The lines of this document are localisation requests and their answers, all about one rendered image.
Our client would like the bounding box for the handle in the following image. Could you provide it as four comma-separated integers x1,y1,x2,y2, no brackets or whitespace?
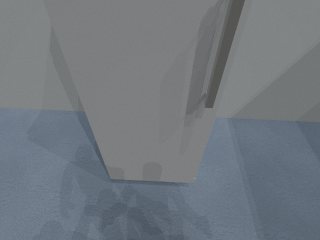
204,0,245,108

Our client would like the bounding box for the fridge door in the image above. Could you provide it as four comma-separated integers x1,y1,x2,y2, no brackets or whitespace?
43,0,252,183

